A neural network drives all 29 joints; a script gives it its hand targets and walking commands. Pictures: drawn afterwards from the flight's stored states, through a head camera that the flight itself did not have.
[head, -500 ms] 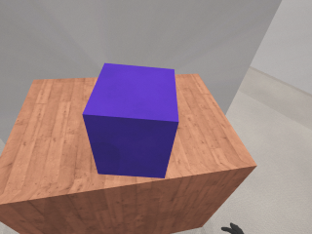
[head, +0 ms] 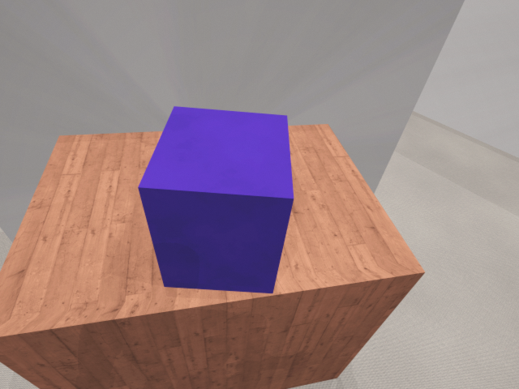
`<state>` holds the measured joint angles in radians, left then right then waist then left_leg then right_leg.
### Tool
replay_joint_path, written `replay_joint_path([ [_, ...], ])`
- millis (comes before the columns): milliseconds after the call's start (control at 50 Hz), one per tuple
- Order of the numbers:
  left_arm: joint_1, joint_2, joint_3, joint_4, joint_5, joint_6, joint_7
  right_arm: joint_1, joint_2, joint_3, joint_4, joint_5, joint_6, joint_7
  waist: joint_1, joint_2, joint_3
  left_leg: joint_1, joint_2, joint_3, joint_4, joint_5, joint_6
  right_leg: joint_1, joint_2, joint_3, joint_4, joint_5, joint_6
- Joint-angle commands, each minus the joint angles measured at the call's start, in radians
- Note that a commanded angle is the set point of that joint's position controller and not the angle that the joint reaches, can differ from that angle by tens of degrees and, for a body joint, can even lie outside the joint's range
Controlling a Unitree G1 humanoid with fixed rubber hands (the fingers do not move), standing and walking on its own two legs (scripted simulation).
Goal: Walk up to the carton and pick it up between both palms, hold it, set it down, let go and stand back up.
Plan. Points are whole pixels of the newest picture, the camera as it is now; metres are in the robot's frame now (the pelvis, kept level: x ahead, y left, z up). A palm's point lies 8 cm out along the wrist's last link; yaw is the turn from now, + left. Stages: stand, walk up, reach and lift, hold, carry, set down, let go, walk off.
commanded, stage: stand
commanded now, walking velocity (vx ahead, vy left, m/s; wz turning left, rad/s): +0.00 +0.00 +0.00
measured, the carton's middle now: (224, 202) +0.43 +0.07 +0.07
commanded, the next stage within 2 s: none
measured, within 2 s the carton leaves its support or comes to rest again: neither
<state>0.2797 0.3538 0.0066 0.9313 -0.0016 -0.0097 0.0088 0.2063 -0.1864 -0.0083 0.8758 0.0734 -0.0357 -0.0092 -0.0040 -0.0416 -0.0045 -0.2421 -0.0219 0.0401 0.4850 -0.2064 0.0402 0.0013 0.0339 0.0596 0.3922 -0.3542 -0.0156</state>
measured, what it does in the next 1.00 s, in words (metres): stands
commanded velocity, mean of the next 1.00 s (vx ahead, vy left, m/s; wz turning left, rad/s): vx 0.00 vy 0.00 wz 0.00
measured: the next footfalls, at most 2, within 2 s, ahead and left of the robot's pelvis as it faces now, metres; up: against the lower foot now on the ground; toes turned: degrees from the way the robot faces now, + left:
none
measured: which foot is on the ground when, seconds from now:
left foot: down 0.00-1.00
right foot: down 0.00-1.00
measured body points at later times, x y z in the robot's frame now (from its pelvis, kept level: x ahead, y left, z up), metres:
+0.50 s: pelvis -0.01 +0.00 +0.00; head -0.03 +0.02 +0.45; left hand +0.04 +0.30 -0.14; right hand +0.09 -0.24 -0.12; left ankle +0.04 +0.09 -0.74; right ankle -0.09 -0.12 -0.74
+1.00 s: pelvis -0.01 +0.00 +0.00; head -0.02 +0.01 +0.45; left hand +0.02 +0.29 -0.14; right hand +0.08 -0.24 -0.13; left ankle +0.04 +0.09 -0.74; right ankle -0.09 -0.12 -0.74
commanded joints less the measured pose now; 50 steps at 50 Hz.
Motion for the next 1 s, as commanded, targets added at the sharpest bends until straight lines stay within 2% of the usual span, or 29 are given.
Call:
replay_joint_path([
  [0,-0.017,0.199,0.052,-0.049,0.026,-0.042,0.007,-0.071,-0.32,-0.066,0.013,-0.11,-0.018,-0.01,0.018,0.189,0.019,0.165,0.143,-0.183,-0.092,0.281,0.024,-0.171,-0.14,0.074,-0.1,0.256,-0.008],
  [600,-0.021,0.199,0.05,0.025,0.019,-0.038,0.007,-0.065,-0.322,-0.065,0.067,-0.101,-0.012,-0.013,0.01,0.197,0.08,0.152,0.137,-0.197,-0.137,0.169,0.007,-0.19,-0.137,0.078,-0.121,0.179,-0.013],
  [980,-0.022,0.197,0.049,0.038,0.014,-0.035,0.01,-0.062,-0.319,-0.064,0.08,-0.097,-0.009,-0.015,0.009,0.186,0.065,0.176,0.136,-0.187,-0.121,0.219,0.005,-0.18,-0.141,0.078,-0.112,0.224,-0.006],
])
